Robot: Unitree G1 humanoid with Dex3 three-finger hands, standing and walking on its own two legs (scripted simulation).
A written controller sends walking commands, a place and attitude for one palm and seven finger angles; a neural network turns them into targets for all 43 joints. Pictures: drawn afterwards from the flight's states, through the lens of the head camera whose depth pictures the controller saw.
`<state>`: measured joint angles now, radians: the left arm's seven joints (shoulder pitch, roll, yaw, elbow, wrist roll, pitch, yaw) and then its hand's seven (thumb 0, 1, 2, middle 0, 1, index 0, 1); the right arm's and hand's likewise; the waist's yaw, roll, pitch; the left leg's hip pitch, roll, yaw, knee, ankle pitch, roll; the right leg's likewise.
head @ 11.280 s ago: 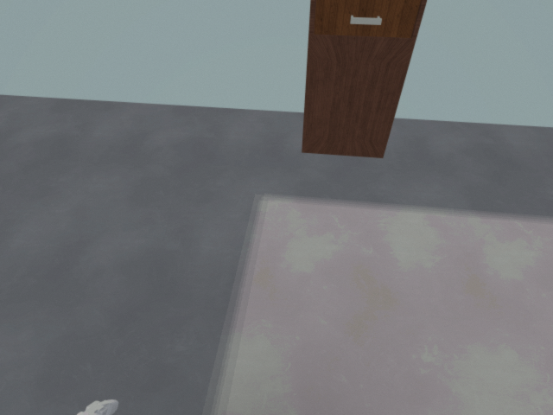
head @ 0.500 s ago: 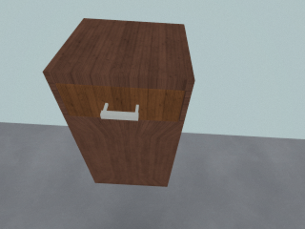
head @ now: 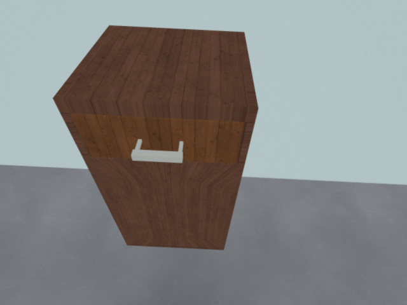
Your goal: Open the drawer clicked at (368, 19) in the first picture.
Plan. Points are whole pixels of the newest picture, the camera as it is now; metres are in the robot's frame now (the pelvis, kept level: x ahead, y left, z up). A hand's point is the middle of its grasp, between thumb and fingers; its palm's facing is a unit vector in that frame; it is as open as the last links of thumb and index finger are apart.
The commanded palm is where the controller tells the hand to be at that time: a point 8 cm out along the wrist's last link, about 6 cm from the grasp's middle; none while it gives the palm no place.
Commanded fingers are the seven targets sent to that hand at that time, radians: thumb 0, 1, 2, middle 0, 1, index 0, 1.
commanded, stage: look again from close up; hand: left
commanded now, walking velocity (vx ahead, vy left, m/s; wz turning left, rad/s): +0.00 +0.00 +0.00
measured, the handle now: (158, 150) +0.49 +0.15 -0.01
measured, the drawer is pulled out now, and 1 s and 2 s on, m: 0.00 0.00 0.00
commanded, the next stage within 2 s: raise the hand with hooked fingers in 0.46 s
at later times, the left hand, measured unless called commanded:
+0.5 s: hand out of the picture +0.00 +0.18 -0.18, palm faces +0.00 -0.98 -0.18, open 7.3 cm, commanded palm none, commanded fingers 0.00 0.90 0.90 -0.20 -0.30 -0.20 -0.30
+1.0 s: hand (122, 300) +0.15 +0.17 -0.07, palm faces -0.03 -0.26 -0.97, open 8.7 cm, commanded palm +0.14 +0.21 +0.00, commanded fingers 0.00 0.36 0.67 -0.24 -0.64 -0.24 -0.64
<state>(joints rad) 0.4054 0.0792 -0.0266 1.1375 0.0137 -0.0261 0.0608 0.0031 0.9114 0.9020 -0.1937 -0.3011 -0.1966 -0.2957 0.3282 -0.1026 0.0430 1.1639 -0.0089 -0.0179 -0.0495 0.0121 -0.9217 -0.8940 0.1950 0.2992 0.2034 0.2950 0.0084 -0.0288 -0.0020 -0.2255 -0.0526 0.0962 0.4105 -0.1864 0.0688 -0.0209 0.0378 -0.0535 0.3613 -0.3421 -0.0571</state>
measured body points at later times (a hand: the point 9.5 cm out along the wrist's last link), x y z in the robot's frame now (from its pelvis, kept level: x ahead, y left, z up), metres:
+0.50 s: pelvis +0.00 +0.01 -0.01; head +0.00 +0.02 +0.44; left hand +0.00 +0.23 -0.17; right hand +0.01 -0.21 -0.16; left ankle +0.02 +0.08 -0.74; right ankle -0.09 -0.07 -0.74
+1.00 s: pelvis -0.05 +0.00 -0.04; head -0.06 -0.02 +0.41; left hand +0.15 +0.18 -0.02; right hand +0.18 -0.23 -0.10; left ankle +0.02 +0.07 -0.74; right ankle +0.00 -0.07 -0.74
